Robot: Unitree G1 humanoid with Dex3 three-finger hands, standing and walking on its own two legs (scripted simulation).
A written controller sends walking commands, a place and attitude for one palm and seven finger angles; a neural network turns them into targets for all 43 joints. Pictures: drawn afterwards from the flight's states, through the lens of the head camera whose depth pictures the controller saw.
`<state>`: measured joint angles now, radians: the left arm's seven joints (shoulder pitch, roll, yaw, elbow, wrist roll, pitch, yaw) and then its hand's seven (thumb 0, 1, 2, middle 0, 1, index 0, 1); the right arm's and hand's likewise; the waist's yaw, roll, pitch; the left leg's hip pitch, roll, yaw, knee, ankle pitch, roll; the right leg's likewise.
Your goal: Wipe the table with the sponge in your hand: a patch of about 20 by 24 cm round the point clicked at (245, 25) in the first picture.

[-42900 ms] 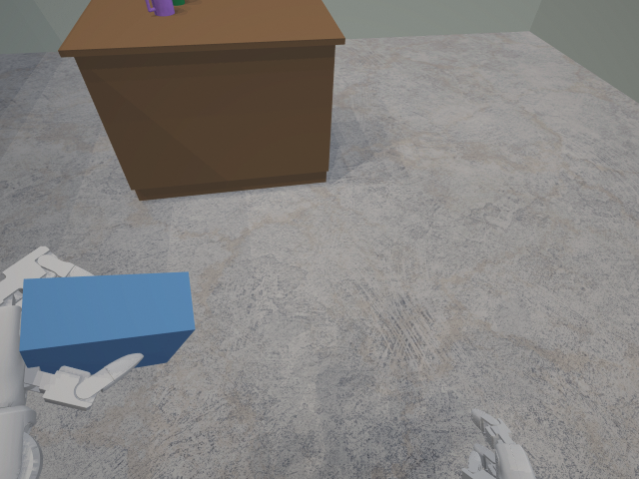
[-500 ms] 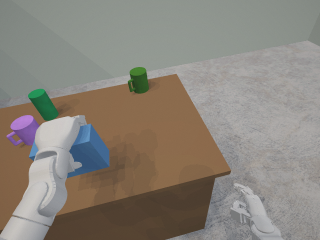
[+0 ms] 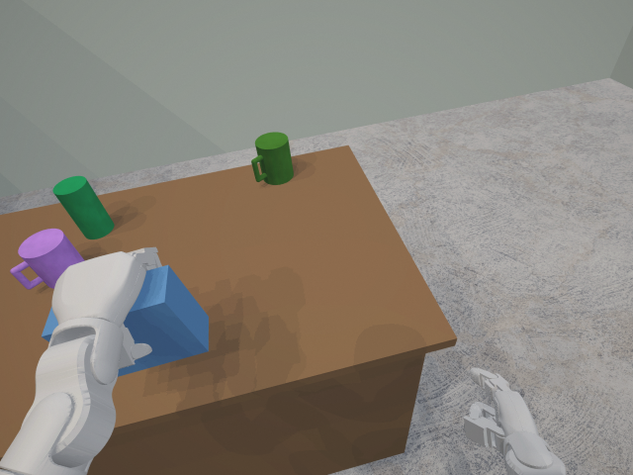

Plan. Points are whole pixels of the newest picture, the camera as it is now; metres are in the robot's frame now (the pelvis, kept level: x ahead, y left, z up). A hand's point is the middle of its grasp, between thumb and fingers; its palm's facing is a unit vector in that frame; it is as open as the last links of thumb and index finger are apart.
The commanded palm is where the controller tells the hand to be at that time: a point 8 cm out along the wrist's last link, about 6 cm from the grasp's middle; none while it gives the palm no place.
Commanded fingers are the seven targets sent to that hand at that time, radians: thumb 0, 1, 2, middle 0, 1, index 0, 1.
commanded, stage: bring the sponge back beside the body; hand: left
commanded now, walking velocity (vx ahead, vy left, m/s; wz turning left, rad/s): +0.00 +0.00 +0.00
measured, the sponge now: (144, 333) +0.24 +0.27 +0.07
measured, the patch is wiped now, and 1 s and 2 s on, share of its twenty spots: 1.00 1.00 1.00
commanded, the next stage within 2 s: step back with the hand held close in 1.24 s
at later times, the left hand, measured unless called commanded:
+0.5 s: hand (110, 343) +0.20 +0.27 +0.11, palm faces +0.05 -0.10 -0.99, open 9.5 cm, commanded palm +0.17 +0.28 +0.18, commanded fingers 0.00 0.10 1.30 -1.20 -1.60 -1.20 -1.60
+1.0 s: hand (84, 375) +0.17 +0.28 +0.11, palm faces +0.06 -0.10 -0.99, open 9.5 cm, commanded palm +0.14 +0.28 +0.18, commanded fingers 0.00 0.10 1.30 -1.20 -1.60 -1.20 -1.60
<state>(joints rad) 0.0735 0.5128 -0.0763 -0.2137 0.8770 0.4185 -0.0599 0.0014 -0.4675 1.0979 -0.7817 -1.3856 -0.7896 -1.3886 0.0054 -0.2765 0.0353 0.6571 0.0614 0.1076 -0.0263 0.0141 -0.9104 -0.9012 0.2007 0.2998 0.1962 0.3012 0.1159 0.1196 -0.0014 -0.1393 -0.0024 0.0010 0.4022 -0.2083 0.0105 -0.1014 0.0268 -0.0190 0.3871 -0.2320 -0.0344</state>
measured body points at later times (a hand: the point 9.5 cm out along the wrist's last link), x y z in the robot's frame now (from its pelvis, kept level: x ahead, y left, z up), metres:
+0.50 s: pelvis -0.01 +0.00 +0.00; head -0.03 -0.04 +0.45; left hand +0.20 +0.28 +0.17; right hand +0.25 -0.19 -0.07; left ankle +0.01 +0.12 -0.74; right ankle -0.01 -0.10 -0.74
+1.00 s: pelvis -0.02 +0.00 +0.00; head -0.04 -0.04 +0.44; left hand +0.16 +0.29 +0.16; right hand +0.24 -0.19 -0.07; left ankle +0.01 +0.12 -0.74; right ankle -0.01 -0.10 -0.74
